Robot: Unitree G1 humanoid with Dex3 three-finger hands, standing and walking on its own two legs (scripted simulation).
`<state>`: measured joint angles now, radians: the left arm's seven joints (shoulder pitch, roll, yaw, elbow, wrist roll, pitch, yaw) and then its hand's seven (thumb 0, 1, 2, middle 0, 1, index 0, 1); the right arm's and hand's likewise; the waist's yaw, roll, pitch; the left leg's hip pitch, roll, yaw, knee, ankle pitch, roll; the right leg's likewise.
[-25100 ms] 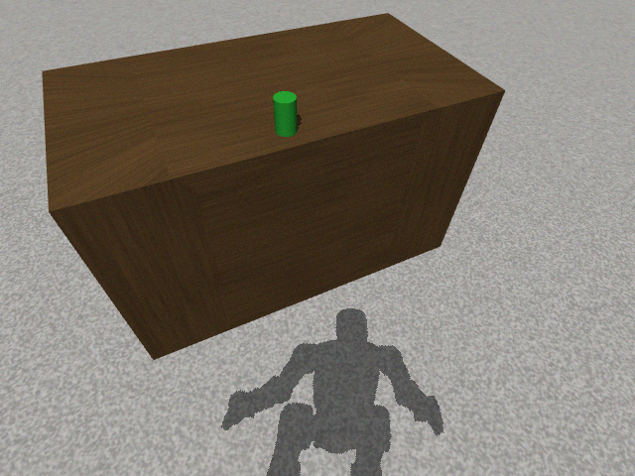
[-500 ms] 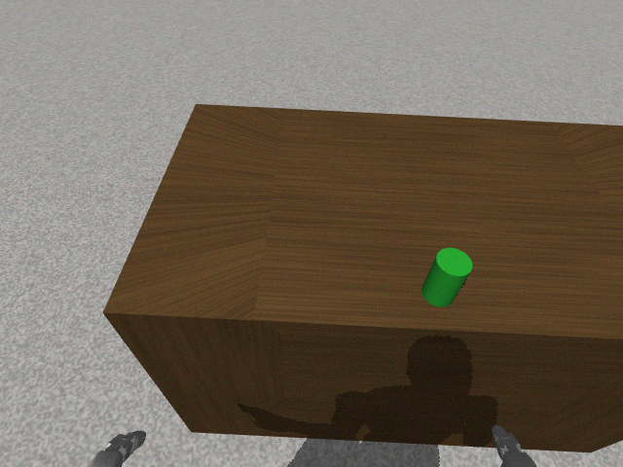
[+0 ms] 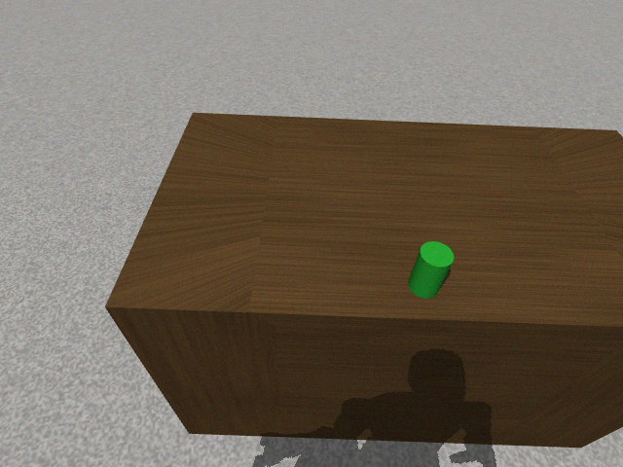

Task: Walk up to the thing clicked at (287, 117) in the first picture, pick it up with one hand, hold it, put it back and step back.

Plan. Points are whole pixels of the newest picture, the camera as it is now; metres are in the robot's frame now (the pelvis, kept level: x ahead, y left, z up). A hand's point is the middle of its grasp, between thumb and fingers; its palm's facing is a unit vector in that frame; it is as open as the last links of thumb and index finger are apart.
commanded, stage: home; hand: right
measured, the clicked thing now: (429, 270) +0.44 -0.19 -0.03
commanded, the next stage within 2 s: stand in 1.24 s
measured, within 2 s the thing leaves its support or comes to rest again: neither
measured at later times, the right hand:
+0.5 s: hand out of the picture +0.08 -0.24 -0.15, palm faces -0.06 +0.93 -0.36, open 17.6 cm
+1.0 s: hand out of the picture +0.08 -0.24 -0.15, palm faces -0.06 +0.93 -0.35, open 17.6 cm
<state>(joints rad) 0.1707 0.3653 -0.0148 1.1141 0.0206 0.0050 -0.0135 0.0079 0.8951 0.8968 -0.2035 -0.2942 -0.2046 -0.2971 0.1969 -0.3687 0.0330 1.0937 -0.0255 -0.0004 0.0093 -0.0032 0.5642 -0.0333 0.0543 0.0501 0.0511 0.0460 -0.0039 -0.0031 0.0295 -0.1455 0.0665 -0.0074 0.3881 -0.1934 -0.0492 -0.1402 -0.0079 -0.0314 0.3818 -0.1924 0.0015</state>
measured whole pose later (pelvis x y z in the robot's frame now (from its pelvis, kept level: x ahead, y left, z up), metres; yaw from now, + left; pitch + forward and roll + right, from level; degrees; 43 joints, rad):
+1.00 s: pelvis +0.02 +0.01 +0.00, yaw +0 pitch -2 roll +0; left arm 0.13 0.35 -0.01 1.14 0.01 0.00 0.00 0.01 0.90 0.90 -0.20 -0.30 -0.20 -0.30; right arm 0.13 -0.36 0.02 1.12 -0.02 0.00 0.00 0.00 0.57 -0.03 0.05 0.05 0.05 0.04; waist 0.00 0.00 0.05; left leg -0.12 0.04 -0.01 0.34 -0.19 -0.04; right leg -0.11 -0.03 -0.03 0.34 -0.19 0.02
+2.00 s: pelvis +0.02 +0.01 +0.00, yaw +1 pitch -2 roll +0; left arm 0.13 0.35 0.00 1.12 0.01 -0.01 0.00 0.01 0.90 0.90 -0.20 -0.30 -0.21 -0.30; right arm 0.12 -0.36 0.01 1.12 -0.01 0.00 0.01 0.01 -0.86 -0.89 0.20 0.30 0.20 0.30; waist 0.00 0.00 0.05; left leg -0.11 0.04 -0.01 0.34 -0.19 -0.04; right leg -0.10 -0.03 -0.04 0.32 -0.19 0.02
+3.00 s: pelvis +0.02 +0.01 +0.00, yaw +1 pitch -2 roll +0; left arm 0.13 0.35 0.00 1.12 0.01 0.00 0.00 0.01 0.90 0.90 -0.20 -0.30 -0.21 -0.30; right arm 0.12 -0.35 0.00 1.12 -0.01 0.00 0.01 0.01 -0.91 -0.90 0.20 0.30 0.20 0.30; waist 0.00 0.00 0.05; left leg -0.11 0.03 -0.01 0.33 -0.18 -0.03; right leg -0.10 -0.04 -0.04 0.33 -0.19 0.03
